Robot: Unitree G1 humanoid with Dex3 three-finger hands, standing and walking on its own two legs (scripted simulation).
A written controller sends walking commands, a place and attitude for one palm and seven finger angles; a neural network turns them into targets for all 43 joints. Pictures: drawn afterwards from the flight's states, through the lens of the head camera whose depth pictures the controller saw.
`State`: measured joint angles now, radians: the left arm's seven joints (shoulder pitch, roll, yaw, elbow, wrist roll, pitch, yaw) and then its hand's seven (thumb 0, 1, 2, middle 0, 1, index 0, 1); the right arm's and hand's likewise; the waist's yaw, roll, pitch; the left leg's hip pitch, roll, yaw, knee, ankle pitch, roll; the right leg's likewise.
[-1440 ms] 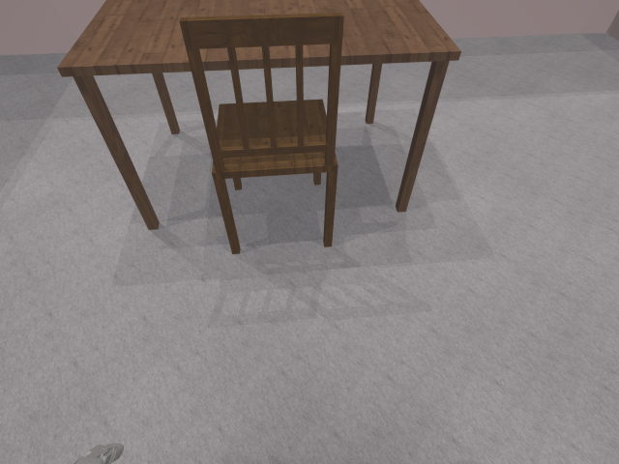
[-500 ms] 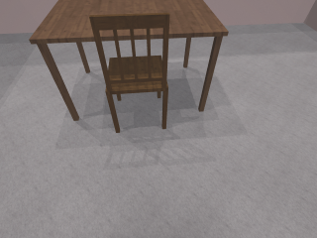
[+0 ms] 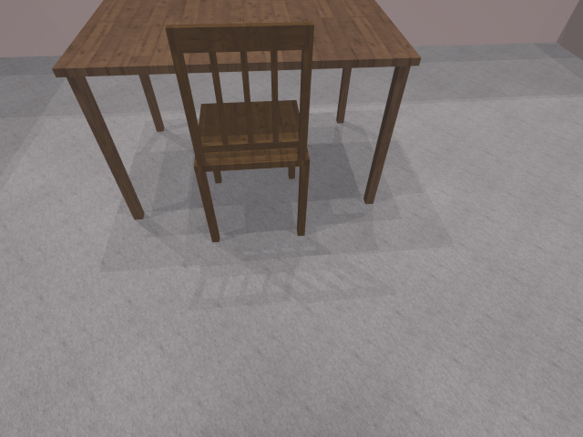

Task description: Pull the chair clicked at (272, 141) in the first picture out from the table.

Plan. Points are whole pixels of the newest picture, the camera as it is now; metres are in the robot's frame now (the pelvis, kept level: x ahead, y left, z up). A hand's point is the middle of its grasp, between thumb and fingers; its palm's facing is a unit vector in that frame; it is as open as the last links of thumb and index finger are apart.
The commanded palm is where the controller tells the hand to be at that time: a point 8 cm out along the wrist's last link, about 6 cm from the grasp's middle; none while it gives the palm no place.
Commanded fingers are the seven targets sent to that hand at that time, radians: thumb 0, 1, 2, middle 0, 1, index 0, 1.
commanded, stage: walk to a spot facing it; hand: left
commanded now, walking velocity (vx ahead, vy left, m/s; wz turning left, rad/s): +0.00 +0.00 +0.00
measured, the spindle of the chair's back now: (247, 100) +1.05 +0.20 -0.10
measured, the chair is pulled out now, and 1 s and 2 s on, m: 0.00 0.00 0.00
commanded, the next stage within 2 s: turn to face it in 0.82 s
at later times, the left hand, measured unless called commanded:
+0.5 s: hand out of the picture +0.05 +0.19 -0.19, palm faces -0.07 -0.99 -0.16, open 7.4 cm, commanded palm none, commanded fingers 0.00 0.90 0.90 -0.20 -0.30 -0.20 -0.30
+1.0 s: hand (232, 368) +0.27 +0.13 -0.19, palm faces -0.02 -0.99 -0.12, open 7.4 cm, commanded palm none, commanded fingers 0.00 0.90 0.90 -0.20 -0.30 -0.20 -0.30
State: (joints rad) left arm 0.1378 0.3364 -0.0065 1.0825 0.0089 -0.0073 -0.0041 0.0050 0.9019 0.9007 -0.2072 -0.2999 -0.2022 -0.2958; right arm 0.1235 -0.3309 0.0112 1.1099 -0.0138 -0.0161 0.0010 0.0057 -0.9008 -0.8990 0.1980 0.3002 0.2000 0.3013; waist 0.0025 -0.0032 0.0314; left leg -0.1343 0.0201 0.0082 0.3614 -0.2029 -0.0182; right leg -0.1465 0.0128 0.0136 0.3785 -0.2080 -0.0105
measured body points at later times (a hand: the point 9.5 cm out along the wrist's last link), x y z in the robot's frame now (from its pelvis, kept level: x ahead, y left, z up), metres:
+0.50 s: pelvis +0.08 +0.01 -0.02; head +0.09 +0.02 +0.43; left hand +0.06 +0.24 -0.18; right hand +0.01 -0.21 -0.17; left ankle +0.00 +0.13 -0.75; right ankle +0.03 -0.09 -0.71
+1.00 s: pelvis +0.25 -0.03 -0.01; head +0.26 -0.01 +0.44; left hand +0.27 +0.18 -0.18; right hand +0.31 -0.27 -0.15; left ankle +0.36 +0.08 -0.71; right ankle +0.21 -0.13 -0.75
